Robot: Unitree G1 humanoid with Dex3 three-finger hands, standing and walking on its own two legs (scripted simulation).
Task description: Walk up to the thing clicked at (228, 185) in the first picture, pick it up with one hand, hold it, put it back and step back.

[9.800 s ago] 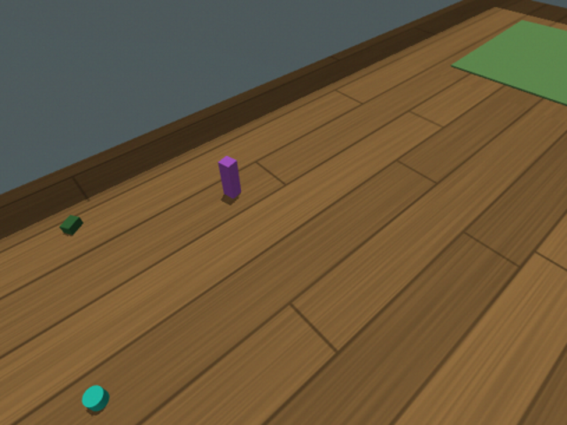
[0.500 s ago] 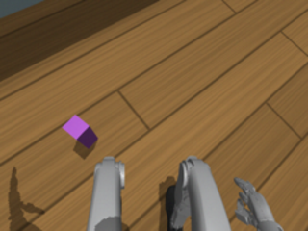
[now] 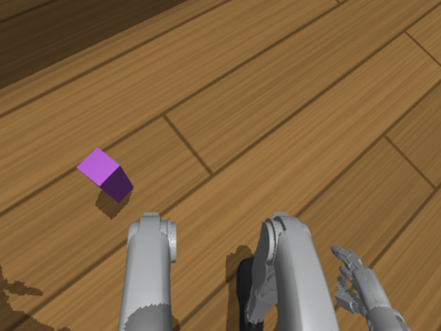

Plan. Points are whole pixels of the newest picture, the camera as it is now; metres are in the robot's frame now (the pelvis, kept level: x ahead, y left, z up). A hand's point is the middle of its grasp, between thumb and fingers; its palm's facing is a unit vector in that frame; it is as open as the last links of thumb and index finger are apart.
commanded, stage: go down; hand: left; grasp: from the side
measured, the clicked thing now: (109, 178) +0.43 +0.28 -0.30
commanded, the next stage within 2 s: approach in 1.00 s
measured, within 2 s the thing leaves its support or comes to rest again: neither
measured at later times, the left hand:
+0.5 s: hand out of the picture +0.31 +0.48 -0.01, palm faces +0.37 -0.92 -0.10, open 17.6 cm
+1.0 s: hand out of the picture +0.31 +0.49 -0.02, palm faces +0.38 -0.92 -0.08, open 17.7 cm
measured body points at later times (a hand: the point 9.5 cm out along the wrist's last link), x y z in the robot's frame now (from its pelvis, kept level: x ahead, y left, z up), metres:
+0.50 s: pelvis +0.00 +0.00 -0.02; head +0.21 +0.08 +0.37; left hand +0.28 +0.53 +0.00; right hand +0.19 -0.27 -0.12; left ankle +0.08 +0.13 -0.38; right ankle +0.11 -0.13 -0.38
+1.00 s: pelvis +0.00 +0.00 -0.04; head +0.21 +0.09 +0.35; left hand +0.28 +0.54 -0.01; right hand +0.19 -0.27 -0.13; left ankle +0.08 +0.13 -0.38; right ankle +0.11 -0.13 -0.38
